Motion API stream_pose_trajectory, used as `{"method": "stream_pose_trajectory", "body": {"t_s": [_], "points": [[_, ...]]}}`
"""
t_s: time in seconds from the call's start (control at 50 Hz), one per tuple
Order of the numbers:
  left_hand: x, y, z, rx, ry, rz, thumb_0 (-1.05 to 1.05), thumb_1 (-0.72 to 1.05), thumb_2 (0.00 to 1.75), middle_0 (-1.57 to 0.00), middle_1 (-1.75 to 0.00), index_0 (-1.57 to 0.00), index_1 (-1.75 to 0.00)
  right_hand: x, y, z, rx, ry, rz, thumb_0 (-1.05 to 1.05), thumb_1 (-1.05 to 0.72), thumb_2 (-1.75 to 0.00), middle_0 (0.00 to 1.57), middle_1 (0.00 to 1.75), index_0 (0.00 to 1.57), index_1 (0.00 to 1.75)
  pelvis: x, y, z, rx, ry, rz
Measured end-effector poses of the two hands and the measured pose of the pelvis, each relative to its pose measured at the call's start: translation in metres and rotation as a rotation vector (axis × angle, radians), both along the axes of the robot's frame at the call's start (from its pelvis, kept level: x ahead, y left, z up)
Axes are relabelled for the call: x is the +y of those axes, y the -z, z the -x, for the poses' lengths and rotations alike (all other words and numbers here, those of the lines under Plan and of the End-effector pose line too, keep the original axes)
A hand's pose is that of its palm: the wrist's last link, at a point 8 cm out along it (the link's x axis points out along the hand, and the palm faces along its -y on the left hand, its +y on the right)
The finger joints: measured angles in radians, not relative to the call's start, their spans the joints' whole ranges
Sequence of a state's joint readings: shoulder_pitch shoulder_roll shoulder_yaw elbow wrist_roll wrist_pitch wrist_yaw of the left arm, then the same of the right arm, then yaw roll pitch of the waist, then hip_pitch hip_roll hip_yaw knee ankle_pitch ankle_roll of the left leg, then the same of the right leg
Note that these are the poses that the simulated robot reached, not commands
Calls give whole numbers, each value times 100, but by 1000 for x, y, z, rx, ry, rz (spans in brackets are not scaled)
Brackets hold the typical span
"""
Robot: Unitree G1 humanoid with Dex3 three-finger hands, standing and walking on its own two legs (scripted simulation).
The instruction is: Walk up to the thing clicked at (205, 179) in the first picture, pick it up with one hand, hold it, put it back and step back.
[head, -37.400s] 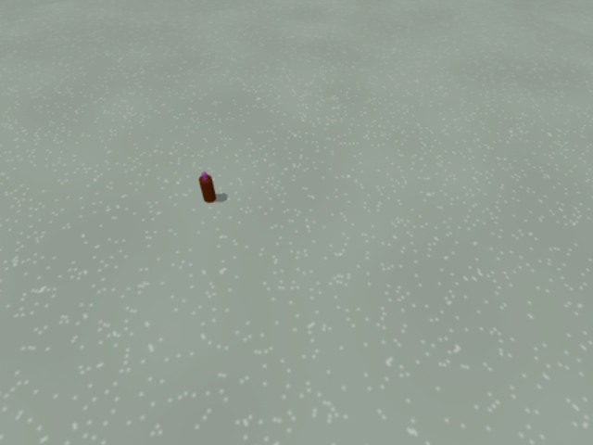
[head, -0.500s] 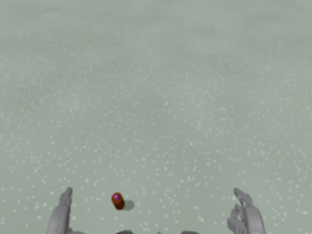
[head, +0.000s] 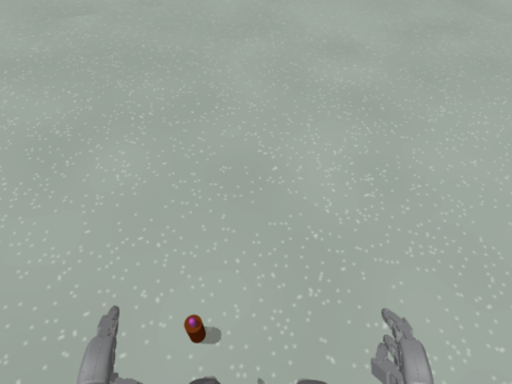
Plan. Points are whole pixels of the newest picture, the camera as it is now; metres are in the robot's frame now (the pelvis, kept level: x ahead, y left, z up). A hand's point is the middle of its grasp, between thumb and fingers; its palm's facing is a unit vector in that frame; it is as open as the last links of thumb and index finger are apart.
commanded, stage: home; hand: left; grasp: from the side
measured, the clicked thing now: (194, 327) +0.39 +0.20 -0.64
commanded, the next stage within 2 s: stand in 0.30 s
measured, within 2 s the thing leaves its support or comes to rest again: neither
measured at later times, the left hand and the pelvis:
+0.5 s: hand (143, 356) +0.18 +0.18 -0.06, palm faces +0.10 -0.96 -0.28, open 17.2 cm; pelvis +0.01 +0.00 +0.00, yaw +0 degrees
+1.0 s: hand out of the picture +0.11 +0.24 -0.11, palm faces +0.00 -0.94 -0.35, open 7.8 cm; pelvis +0.00 +0.00 +0.03, yaw +0 degrees
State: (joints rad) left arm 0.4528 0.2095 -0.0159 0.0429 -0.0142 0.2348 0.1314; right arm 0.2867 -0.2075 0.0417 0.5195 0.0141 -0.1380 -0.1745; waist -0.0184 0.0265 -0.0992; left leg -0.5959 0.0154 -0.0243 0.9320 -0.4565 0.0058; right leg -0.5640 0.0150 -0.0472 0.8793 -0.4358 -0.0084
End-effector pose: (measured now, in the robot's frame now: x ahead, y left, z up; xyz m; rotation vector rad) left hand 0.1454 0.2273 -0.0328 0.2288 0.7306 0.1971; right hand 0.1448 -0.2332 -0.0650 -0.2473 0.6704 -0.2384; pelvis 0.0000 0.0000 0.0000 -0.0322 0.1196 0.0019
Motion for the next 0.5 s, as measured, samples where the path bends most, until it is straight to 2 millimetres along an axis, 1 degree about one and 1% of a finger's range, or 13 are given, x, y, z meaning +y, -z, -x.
{"method": "stream_pose_trajectory", "body": {"t_s": [0.24, 0.42, 0.5], "points": [[1, -1, -9, -1, -1, -2, -1, -57, 4, -6, -6, -5, -6, 0, 0, -9, 5, -2, -1, 2, -90, -90, 20, 30, 20, 30, 1, -1, -8, 6, 0, 1], [0, 0, -11, 4, -4, 1, -1, -57, 4, -6, -6, -5, -6, -2, -1, -13, 7, -4, 0, 2, -90, -90, 20, 30, 20, 30, -1, -1, -11, 8, -1, 0], [-1, 0, -12, 7, -5, -1, -1, -53, 8, -9, -10, -9, -10, -3, 0, -14, 6, -2, -2, 2, -90, -90, 20, 30, 20, 30, -2, -1, -12, 8, -1, -2]]}}
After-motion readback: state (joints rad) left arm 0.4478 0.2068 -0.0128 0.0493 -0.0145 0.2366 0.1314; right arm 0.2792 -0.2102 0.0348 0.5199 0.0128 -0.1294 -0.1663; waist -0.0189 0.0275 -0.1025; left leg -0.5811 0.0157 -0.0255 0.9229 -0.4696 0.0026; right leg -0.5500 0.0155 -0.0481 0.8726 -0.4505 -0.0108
